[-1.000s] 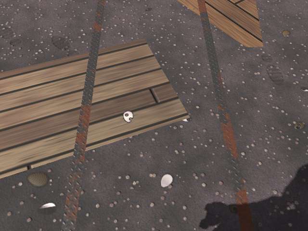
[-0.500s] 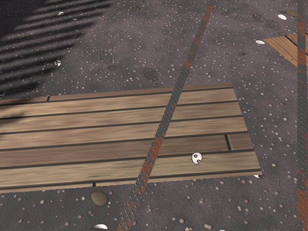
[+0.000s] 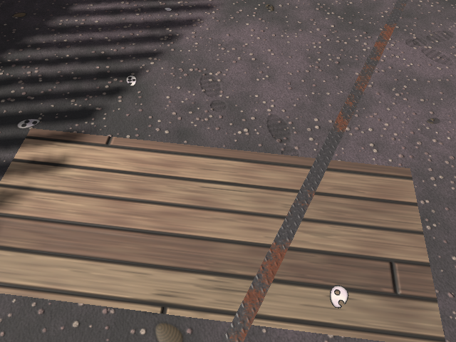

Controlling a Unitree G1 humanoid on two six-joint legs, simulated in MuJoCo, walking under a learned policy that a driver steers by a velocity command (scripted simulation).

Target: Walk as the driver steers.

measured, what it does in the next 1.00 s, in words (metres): walks ahead, turning right: right foot, then left foot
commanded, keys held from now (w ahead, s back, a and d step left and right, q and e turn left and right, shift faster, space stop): w+e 0.46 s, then no key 0.54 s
